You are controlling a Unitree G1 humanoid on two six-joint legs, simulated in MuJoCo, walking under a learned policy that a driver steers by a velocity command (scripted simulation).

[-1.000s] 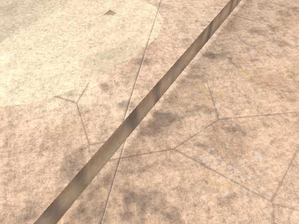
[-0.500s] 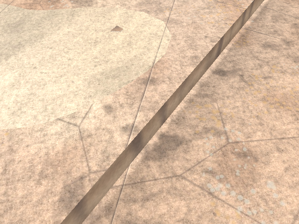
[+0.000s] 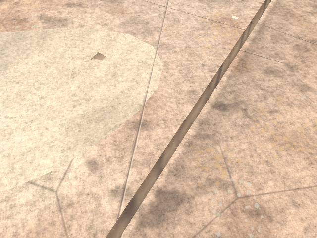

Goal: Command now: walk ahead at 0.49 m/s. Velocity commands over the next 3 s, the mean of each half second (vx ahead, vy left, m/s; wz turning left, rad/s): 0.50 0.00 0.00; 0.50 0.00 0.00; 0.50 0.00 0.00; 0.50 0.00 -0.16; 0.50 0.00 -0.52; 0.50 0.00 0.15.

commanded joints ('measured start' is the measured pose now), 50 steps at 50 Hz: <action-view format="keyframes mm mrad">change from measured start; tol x64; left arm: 1 -13 28 6 -53 4 -7 -1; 50 258 -35 28 93 -48 4 -39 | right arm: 1 -26 -144 -24 -56 6 -10 -21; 50 104 -71 -28 -49 -15 44 -13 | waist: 1 29 81 63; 50 34 149 -37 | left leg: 1 -87 267 -163 -152 156 151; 13 108 266 -92 336 552 44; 16 -612 69 -206 1110 -416 -18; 40 -1264 249 -78 1154 -423 -52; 45 149 267 -270 4 328 13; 47 506 389 -355 376 1779 -151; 50 254 375 -334 243 1069 -2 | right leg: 1 16 -7 -10 -186 164 18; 11 132 85 -60 -527 19 -45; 15 1137 -254 603 -667 -63 -313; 33 812 -109 96 -890 206 -214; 43 911 -68 34 -402 1001 -72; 46 190 146 81 328 -487 -53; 50 -64 228 153 631 -258 15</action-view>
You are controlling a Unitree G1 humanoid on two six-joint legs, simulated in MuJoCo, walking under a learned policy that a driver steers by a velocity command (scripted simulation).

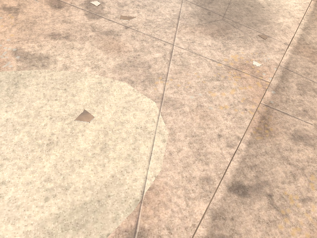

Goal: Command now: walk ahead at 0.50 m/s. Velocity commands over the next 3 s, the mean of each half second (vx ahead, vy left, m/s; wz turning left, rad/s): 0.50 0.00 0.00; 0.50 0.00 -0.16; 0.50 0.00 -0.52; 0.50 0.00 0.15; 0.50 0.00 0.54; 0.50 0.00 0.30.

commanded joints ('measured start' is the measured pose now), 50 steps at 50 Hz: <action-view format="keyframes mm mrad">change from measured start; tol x128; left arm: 1 21 10 22 -80 -25 1 -7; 50 -216 65 -3 -359 -2 13 -9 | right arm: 1 189 -124 -47 78 9 10 -4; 50 117 -152 -30 14 -3 -40 -53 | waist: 1 21 30 14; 50 -17 50 -33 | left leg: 1 332 307 -341 -251 1283 -32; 18 502 157 -175 -164 2320 -138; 25 -1587 -3 -510 2313 -831 -42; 36 157 356 -1136 -440 58 225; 50 248 203 -35 -497 530 -2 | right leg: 1 -442 -33 -46 337 53 28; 25 1257 -605 148 -791 1159 -257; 29 -854 -274 -323 -1523 110 -113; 33 99 -271 -158 -799 1555 -84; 37 -396 87 2 543 -35 -59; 50 -493 -117 -163 -371 481 -10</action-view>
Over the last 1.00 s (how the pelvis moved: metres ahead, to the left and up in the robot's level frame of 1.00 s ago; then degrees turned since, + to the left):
0.56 0.00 -0.03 -1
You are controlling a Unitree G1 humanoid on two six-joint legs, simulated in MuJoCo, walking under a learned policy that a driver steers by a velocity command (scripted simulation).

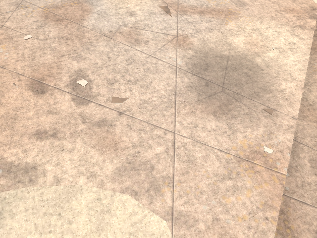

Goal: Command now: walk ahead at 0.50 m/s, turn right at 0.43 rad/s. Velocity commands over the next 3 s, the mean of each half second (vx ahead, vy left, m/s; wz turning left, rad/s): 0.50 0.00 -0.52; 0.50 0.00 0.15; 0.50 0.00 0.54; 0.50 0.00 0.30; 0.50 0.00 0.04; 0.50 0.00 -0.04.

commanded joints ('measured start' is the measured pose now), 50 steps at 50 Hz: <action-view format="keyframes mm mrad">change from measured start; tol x32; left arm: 1 -103 35 10 -86 -5 -10 -10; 13 246 259 95 -73 0 1 -23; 50 -65 99 21 -154 42 -46 29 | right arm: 1 -74 -175 -37 -92 12 -25 -37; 32 -513 -178 -30 -417 38 -17 22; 39 -8 -371 -108 -314 26 -17 49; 50 -123 -255 -81 -353 39 25 0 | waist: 1 -11 61 5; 11 106 154 -27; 14 86 -250 -356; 18 27 100 -53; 36 48 -89 1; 39 -12 371 -300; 50 21 98 1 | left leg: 1 112 202 -63 -198 413 43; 11 216 257 60 273 1261 34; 12 37 208 60 530 1069 12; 14 -635 -94 -195 1138 -297 -28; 15 -733 -13 -292 1140 -186 -6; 37 -171 6 -132 102 305 74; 40 448 323 -906 -78 -29 292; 50 -77 118 -459 -154 416 209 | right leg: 1 18 -38 -47 -273 67 27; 11 452 91 -240 -616 -149 -104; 14 1297 -362 790 -819 -229 -459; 24 511 -85 172 -940 113 -225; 37 811 -124 65 -558 390 -70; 40 66 57 50 154 -549 52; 50 179 -42 -27 -300 -181 125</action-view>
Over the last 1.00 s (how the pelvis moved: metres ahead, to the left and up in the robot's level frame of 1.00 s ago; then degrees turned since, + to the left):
0.50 0.10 0.18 -4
